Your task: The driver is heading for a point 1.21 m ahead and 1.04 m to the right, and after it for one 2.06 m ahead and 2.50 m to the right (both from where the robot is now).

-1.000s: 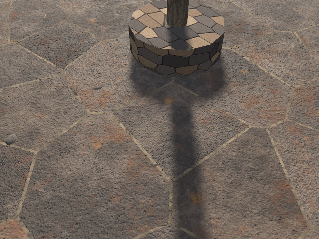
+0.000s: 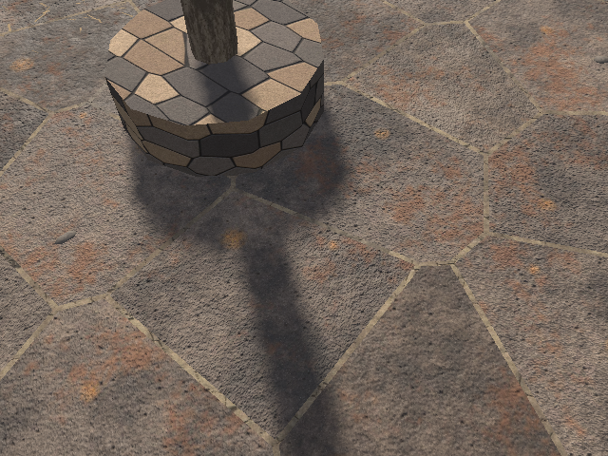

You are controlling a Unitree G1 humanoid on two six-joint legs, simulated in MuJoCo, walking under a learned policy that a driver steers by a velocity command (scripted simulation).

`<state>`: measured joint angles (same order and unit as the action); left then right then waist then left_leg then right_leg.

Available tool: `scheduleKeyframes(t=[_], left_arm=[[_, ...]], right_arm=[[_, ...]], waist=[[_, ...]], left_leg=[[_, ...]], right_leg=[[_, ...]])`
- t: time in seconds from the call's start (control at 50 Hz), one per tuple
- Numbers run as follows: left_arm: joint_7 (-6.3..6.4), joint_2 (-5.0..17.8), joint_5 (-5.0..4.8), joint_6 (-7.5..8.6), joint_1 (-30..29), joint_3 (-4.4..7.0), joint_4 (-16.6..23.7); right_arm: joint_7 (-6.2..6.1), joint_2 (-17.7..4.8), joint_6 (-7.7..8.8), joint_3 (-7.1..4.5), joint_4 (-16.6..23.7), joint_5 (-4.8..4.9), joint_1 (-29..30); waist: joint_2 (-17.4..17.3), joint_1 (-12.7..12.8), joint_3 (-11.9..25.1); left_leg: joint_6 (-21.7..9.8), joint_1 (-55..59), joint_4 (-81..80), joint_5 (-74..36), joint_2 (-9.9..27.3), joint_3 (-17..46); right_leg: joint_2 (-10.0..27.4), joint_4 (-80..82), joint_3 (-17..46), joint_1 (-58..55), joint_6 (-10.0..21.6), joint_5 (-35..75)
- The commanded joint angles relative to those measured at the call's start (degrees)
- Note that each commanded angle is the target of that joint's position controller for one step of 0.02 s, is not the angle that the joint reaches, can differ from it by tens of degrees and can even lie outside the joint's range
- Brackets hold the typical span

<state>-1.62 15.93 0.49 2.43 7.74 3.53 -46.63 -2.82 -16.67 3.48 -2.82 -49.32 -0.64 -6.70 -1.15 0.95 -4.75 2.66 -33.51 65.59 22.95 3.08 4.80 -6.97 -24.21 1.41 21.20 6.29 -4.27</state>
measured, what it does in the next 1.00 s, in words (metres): steps on the spot, turning right: left foot, then right foot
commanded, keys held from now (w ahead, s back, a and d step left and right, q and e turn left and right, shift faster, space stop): e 0.94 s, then w+e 0.06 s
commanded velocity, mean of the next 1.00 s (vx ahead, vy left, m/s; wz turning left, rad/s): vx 0.03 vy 0.00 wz -0.58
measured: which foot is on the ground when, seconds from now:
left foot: up 0.00-0.26, down 0.28-0.72, up 0.74-1.00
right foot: down 0.00-0.28, up 0.30-0.70, down 0.72-1.00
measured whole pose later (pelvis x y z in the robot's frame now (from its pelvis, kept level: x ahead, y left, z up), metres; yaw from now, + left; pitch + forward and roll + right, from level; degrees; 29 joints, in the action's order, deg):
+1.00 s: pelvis +0.08 +0.00 +0.01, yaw -35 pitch +2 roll +2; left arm 1.6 17.1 -0.7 -1.4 11.9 3.7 -36.3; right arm -2.0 -18.7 -0.2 -5.2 -42.7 -0.1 -7.2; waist -1.7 0.3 -2.0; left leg 4.6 -30.0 54.2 18.3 -0.1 3.5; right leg -3.6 -25.1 6.7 15.5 3.6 -11.4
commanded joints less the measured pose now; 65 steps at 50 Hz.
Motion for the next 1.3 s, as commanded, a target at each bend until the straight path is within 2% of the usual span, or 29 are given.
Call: scheduleKeyframes(t=[0.02, 0.14, 0.22, 0.26, 0.28, 0.3, 0.32, 0.34, 0.38, 0.4, 0.48, 0.56, 0.66, 0.7, 0.72, 0.74, 0.76, 0.78, 0.82, 0.94, 1.0, 1.08, 1.16, 1.18, 1.2, 1.22, 1.24, 1.26, 1.3], left_arm=[[1.40, 9.82, -0.22, 0.10, -0.98, 2.56, 4.46], [3.56, 10.34, -1.28, -2.50, 0.59, 2.92, 5.43], [3.89, 10.22, -1.16, -3.49, 1.65, 3.05, 6.13], [4.02, 9.41, -1.76, -3.96, 0.03, 2.66, 7.23], [4.15, 7.60, -1.83, -4.18, 1.13, 2.04, 7.64], [4.01, 3.95, -1.37, -4.17, 4.43, 1.14, 8.09], [3.90, 7.00, -1.58, -3.59, 4.45, 2.09, 9.63], [3.66, 11.77, -0.88, -3.28, 7.42, 3.39, 8.06], [3.99, 11.04, -1.66, -4.42, 7.83, 4.01, 6.02], [4.08, 10.00, -1.61, -5.07, 7.22, 3.77, 6.34], [3.41, 6.11, -2.26, -5.53, 2.31, 2.41, 9.86], [2.45, 5.41, -1.74, -5.46, 0.55, 1.82, 12.16], [0.93, 6.74, -1.70, -6.24, 1.84, 2.58, 13.18], [0.77, 7.18, -1.58, -6.25, 6.32, 3.34, 11.58], [1.43, 10.59, -1.65, -6.09, 8.72, 4.53, 11.25], [2.47, 17.37, -1.30, -5.84, 8.73, 5.56, 13.31], [1.63, 16.23, 1.08, -4.24, 10.38, 5.05, 13.93], [1.37, 14.69, 1.18, -3.01, 7.75, 4.51, 13.59], [2.04, 11.20, -0.82, -2.51, 2.06, 3.48, 13.90], [3.53, 10.57, -0.97, -3.03, 2.73, 2.85, 14.21], [3.71, 11.23, -1.53, -3.08, 4.62, 3.13, 13.86], [3.18, 12.17, -1.49, -2.52, 5.39, 3.29, 13.58], [2.81, 11.04, -1.83, -2.65, 3.68, 2.70, 13.94], [2.89, 9.73, -1.82, -2.67, 3.08, 2.29, 14.26], [2.93, 6.70, -1.65, -2.39, 2.65, 1.39, 14.75], [2.84, 2.31, -1.89, -2.04, 3.35, 0.19, 15.94], [2.79, 6.49, -2.40, -1.26, 1.38, 1.14, 18.44], [2.59, 9.63, -2.27, -1.10, 2.00, 2.05, 17.42], [2.15, 9.53, -1.70, -1.18, 4.07, 2.56, 15.15]], right_arm=[[-1.14, -4.62, -1.40, -1.54, 1.76, -0.58, -7.77], [-0.75, -4.92, -1.97, -1.48, 5.72, 0.27, 1.36], [0.18, -6.02, -0.36, -1.69, 6.55, 0.81, 1.60], [0.79, -6.68, 0.49, -2.11, 5.62, 1.10, -2.60], [0.81, -8.72, 0.70, -2.70, 5.29, 0.71, -4.47], [0.32, -12.94, 0.13, -3.46, 6.33, -0.54, -2.59], [0.54, -12.63, -0.58, -3.50, 5.99, -2.55, -3.53], [0.74, -9.32, -0.69, -2.72, 7.51, -1.74, -2.08], [0.62, -6.48, -1.22, -2.10, 8.57, -0.31, 0.44], [0.49, -6.27, -1.50, -1.95, 8.57, 0.23, 0.75], [-0.27, -7.42, -2.82, -2.32, 8.04, -0.37, -1.31], [-0.21, -9.83, -3.28, -3.31, 8.30, -0.03, -0.81], [0.92, -11.43, -3.18, -4.07, 8.10, 1.50, 0.05], [1.04, -9.97, -3.20, -3.84, 7.15, 2.31, -0.82], [1.44, -7.25, -3.16, -3.21, 6.20, 1.15, -4.07], [1.88, -3.29, -3.21, -1.72, 8.84, -2.28, -3.92], [1.25, -6.22, -2.82, -2.58, 11.01, -0.86, 2.61], [0.85, -8.02, -3.00, -3.23, 11.22, 0.73, 3.99], [-0.08, -8.70, -3.49, -3.86, 9.47, 0.28, 2.09], [0.37, -6.29, -3.16, -3.40, 10.39, 0.42, 0.70], [1.34, -6.00, -2.45, -3.07, 11.41, 0.84, 2.70], [2.70, -6.56, -0.11, -3.18, 12.55, 1.51, 4.18], [3.39, -6.15, 2.07, -3.54, 11.47, 2.40, -0.68], [3.25, -6.41, 2.40, -3.86, 10.59, 2.32, -3.44], [2.81, -8.44, 2.58, -4.53, 9.63, 1.75, -8.65], [2.38, -12.19, 2.41, -4.97, 9.04, 0.09, -13.64], [3.10, -14.28, 2.59, -5.64, 8.31, -0.85, -13.92], [2.89, -10.70, 2.62, -4.69, 9.36, 0.16, -10.48], [2.13, -7.31, 2.16, -3.51, 10.37, 0.92, -7.88]], waist=[[4.67, -2.89, 11.06], [7.69, 0.12, 9.96], [9.54, 0.16, 10.39], [9.76, -2.81, 10.88], [7.49, -2.89, 12.00], [-5.78, 0.57, 13.47], [-17.00, 0.72, 12.56], [-11.35, 0.77, 12.81], [-5.05, 1.09, 10.99], [-5.28, 0.57, 9.78], [-8.98, -1.88, 8.49], [-9.49, -2.71, 9.85], [-9.91, -1.76, 8.81], [-7.23, 0.45, 9.19], [2.04, 0.22, 9.92], [20.48, -1.95, 9.78], [15.59, 3.69, 13.65], [11.02, 2.20, 10.29], [7.86, -0.44, 7.73], [8.27, -0.99, 9.39], [9.89, 0.73, 8.34], [10.58, 1.62, 5.93], [9.45, -1.90, 5.54], [8.10, -3.60, 5.77], [4.64, -5.69, 8.14], [-6.77, -5.83, 10.48], [-11.94, -4.90, 4.86], [-9.41, -3.71, 0.78], [-7.28, -2.80, 0.33]], left_leg=[[1.72, 4.29, -6.57, -4.26, -0.66, -0.10], [2.72, 3.58, -21.84, -10.98, -3.03, 2.17], [2.12, 8.24, -30.22, -6.98, -4.97, 2.39], [0.58, 15.66, -41.95, -12.79, -4.46, 1.53], [-1.25, 22.77, -46.51, -18.99, 0.54, 3.71], [-7.08, 29.91, -46.64, -30.95, 12.99, 15.10], [-16.74, 30.98, -47.18, -42.66, 19.83, 26.34], [-18.25, 31.34, -45.69, -44.63, 20.84, 23.65], [-13.48, 30.78, -43.32, -41.19, 13.54, 12.06], [-13.16, 30.05, -43.40, -40.82, 12.81, 9.88], [-14.73, 30.41, -46.10, -38.18, 11.23, 3.47], [-15.39, 29.37, -46.74, -36.12, 13.37, 0.29], [-13.54, 27.03, -44.44, -30.45, 15.05, -2.01], [-8.90, 22.55, -37.83, -24.21, 12.83, -5.59], [-3.80, 13.73, -27.33, -13.54, 8.88, -10.79], [2.04, -3.35, -8.57, 16.85, 0.70, -13.41], [1.88, -5.25, 0.77, 17.96, -2.10, -3.49], [0.97, -6.14, 3.63, 12.86, -0.91, -1.69], [0.43, -6.00, 1.19, 3.66, 0.38, -0.61], [2.19, -1.94, -7.51, -4.32, -2.54, -0.54], [2.02, -0.16, -17.97, -5.92, -3.10, -0.36], [0.29, 4.81, -27.74, -2.72, -4.31, -0.19], [-2.11, 18.68, -39.92, -7.54, -5.14, -1.52], [-3.07, 25.27, -44.12, -10.72, -4.15, -1.68], [-5.13, 35.52, -45.08, -8.94, 2.26, 3.49], [-10.10, 42.85, -50.14, 5.89, 13.52, 19.52], [-15.58, 37.68, -54.64, 16.97, 20.83, 33.68], [-15.58, 35.54, -55.15, 19.26, 19.61, 30.14], [-11.80, 35.28, -55.19, 10.39, 14.26, 19.50]], right_leg=[[15.24, 7.20, 14.53, -2.22, 10.51, 18.62], [12.94, 7.29, 20.78, -4.34, 6.30, -7.84], [13.32, 3.07, 25.40, -8.20, 5.83, 0.39], [11.67, -0.93, 26.33, -8.81, 3.58, 6.21], [9.15, -5.11, 24.42, -5.67, 0.85, 1.28], [2.69, -16.70, 15.45, 2.08, -2.59, -16.71], [-2.76, -27.55, 8.30, 12.21, -5.56, -34.46], [1.01, -37.71, 9.06, 13.76, -7.55, -32.80], [2.67, -43.79, 7.25, 14.91, -10.17, -26.05], [3.32, -45.73, 6.67, 16.03, -11.19, -23.62], [5.39, -38.44, 1.54, 15.08, -12.95, -18.97], [8.22, -27.71, -0.87, 7.77, -11.98, -17.92], [7.95, -13.59, -4.34, -0.90, -8.00, -14.67], [5.84, -1.57, -5.29, -10.46, -4.53, -5.23], [10.51, 2.27, 3.04, -19.75, -1.66, 7.42], [26.43, 0.70, 24.47, -26.27, 6.89, 30.76], [30.02, 3.91, 29.34, -20.04, 15.15, 25.36], [26.31, 5.13, 24.19, -17.95, 12.98, 18.45], [20.87, 5.12, 18.40, -15.26, 7.13, 10.98], [17.41, 4.75, 17.60, -15.19, 6.98, 10.64], [16.32, 8.68, 22.27, -13.73, 7.26, -17.21], [16.14, 9.47, 27.26, -10.82, 7.71, -25.61], [13.00, 6.82, 29.42, -4.57, 5.77, -28.05], [10.86, 4.03, 28.19, -0.86, 4.07, -28.82], [7.84, -4.56, 24.32, 6.73, 1.07, -31.55], [0.63, -21.78, 12.27, 17.07, -2.81, -31.58], [3.18, -30.61, 10.06, 26.46, -3.53, -30.25], [6.75, -35.60, 9.64, 29.23, -4.41, -25.59], [8.13, -39.22, 7.67, 29.53, -5.91, -18.29]])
